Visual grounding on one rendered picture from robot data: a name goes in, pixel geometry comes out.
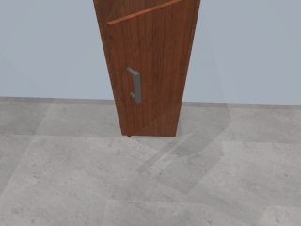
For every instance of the cupboard door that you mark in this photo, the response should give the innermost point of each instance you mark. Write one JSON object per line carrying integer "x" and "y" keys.
{"x": 153, "y": 42}

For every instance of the handle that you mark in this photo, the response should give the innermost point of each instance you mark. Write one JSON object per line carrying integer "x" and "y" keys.
{"x": 137, "y": 86}

